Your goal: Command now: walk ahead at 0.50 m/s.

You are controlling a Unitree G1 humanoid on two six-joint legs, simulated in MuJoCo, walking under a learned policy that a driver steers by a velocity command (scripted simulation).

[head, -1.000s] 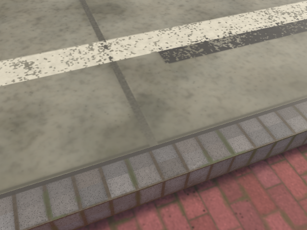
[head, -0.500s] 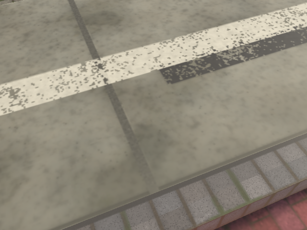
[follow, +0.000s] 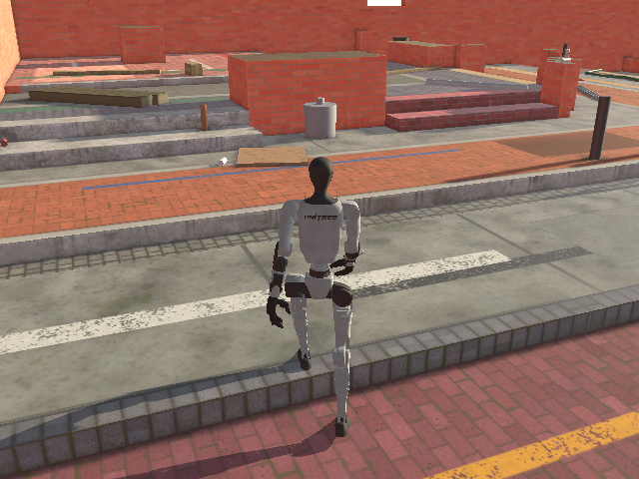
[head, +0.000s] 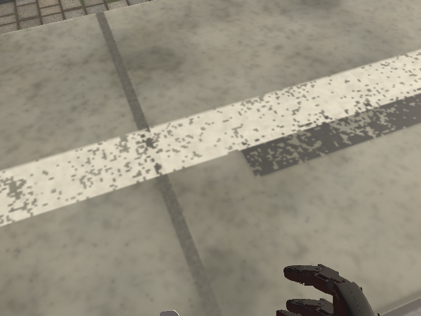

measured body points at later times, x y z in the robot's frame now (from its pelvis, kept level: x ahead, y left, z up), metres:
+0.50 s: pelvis +0.29 +0.03 +0.15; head +0.33 +0.05 +0.60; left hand +0.51 +0.22 +0.04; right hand +0.22 -0.20 +0.02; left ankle +0.16 +0.07 -0.59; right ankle +0.47 -0.07 -0.55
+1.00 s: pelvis +0.58 +0.01 +0.15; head +0.62 -0.01 +0.60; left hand +0.60 +0.28 +0.03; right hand +0.77 -0.24 +0.06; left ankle +0.79 +0.14 -0.54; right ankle +0.46 -0.02 -0.59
